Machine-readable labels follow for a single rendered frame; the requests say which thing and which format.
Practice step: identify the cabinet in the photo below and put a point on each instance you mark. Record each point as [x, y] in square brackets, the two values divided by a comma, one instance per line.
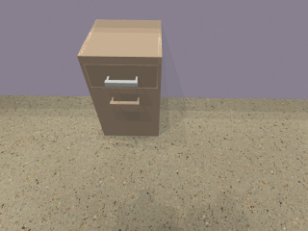
[125, 41]

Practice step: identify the drawer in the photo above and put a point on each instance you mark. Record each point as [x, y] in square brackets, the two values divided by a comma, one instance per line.
[146, 73]

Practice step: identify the handle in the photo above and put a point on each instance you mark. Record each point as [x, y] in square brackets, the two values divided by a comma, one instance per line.
[121, 83]
[129, 104]

